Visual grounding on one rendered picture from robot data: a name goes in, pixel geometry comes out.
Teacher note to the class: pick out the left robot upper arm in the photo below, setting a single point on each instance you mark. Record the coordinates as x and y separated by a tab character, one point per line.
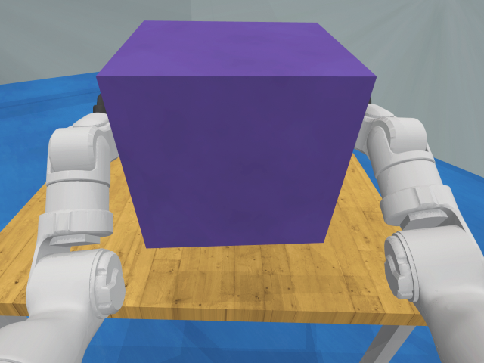
70	294

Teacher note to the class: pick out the carton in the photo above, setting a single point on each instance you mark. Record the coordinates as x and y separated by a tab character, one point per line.
234	133

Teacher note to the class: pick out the robot right forearm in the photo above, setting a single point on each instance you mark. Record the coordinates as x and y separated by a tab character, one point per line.
413	195

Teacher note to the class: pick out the left robot hand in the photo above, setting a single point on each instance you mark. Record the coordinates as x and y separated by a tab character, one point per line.
99	108

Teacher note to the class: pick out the right robot upper arm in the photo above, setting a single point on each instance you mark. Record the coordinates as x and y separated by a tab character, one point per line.
439	270

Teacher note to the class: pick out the robot left forearm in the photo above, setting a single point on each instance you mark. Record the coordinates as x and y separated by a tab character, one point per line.
77	194

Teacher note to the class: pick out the table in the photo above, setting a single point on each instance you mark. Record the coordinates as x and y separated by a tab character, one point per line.
340	281

